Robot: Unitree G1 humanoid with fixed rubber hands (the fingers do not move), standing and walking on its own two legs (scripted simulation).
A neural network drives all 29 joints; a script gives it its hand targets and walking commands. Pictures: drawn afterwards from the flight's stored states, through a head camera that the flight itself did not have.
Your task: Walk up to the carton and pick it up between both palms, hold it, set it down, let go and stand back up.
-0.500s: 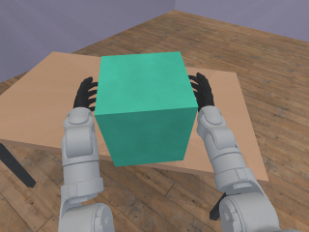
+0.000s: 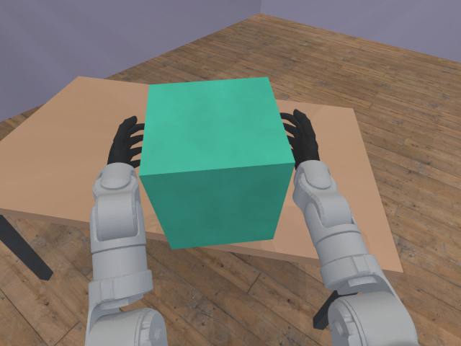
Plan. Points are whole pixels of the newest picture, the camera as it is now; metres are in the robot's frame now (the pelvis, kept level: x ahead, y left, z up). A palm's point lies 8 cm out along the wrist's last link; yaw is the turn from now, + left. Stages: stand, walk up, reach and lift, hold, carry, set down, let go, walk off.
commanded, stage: hold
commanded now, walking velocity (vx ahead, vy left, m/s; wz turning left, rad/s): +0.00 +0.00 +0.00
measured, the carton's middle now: (216, 168) +0.40 +0.00 +0.11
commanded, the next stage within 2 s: none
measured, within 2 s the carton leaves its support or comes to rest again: neither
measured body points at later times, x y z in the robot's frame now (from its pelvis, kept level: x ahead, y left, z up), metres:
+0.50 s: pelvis -0.01 +0.00 +0.00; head -0.03 +0.02 +0.45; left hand +0.37 +0.16 +0.17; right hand +0.37 -0.15 +0.17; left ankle +0.01 +0.12 -0.75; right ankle +0.03 -0.11 -0.75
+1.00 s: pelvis +0.00 +0.00 +0.00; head -0.03 +0.03 +0.45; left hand +0.37 +0.16 +0.17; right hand +0.37 -0.14 +0.17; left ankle +0.01 +0.12 -0.75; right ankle +0.03 -0.11 -0.75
